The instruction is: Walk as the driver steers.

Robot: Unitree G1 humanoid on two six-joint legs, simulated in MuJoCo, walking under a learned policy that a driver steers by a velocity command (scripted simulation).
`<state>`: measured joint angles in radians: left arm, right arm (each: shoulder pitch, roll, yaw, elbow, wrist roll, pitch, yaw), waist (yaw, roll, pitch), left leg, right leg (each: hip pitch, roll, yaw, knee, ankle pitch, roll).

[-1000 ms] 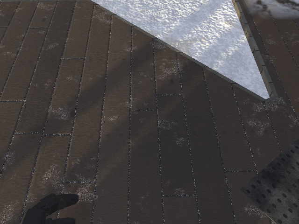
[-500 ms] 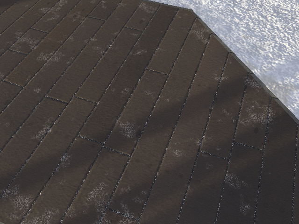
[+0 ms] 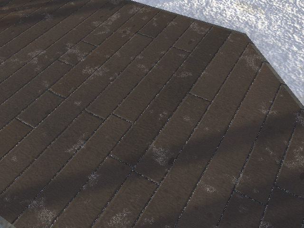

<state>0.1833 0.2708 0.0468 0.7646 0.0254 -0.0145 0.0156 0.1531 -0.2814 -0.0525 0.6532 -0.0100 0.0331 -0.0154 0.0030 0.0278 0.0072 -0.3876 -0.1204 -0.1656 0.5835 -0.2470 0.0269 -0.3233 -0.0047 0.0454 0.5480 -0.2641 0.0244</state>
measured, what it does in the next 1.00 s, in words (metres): stands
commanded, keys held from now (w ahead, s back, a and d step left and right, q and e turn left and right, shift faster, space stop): no key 1.00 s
